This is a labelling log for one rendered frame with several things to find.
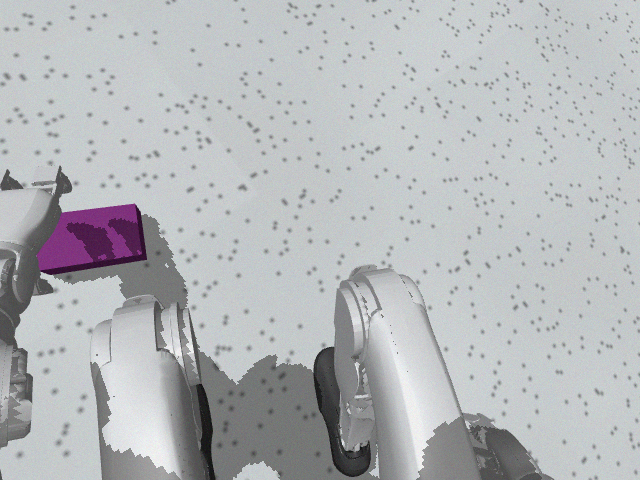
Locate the small box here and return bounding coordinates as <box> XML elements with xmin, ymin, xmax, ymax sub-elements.
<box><xmin>37</xmin><ymin>204</ymin><xmax>147</xmax><ymax>275</ymax></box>

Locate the right robot hand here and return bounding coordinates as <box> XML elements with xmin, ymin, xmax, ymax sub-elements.
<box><xmin>462</xmin><ymin>413</ymin><xmax>543</xmax><ymax>480</ymax></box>

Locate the left robot hand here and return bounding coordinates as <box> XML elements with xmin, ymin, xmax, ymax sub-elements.
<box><xmin>0</xmin><ymin>165</ymin><xmax>72</xmax><ymax>296</ymax></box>

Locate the left robot foot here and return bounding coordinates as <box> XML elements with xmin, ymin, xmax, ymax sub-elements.
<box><xmin>196</xmin><ymin>384</ymin><xmax>216</xmax><ymax>480</ymax></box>

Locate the right robot foot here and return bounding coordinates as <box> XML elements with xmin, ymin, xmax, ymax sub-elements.
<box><xmin>313</xmin><ymin>347</ymin><xmax>371</xmax><ymax>477</ymax></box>

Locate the left robot arm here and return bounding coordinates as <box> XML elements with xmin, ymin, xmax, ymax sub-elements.
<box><xmin>0</xmin><ymin>242</ymin><xmax>39</xmax><ymax>480</ymax></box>

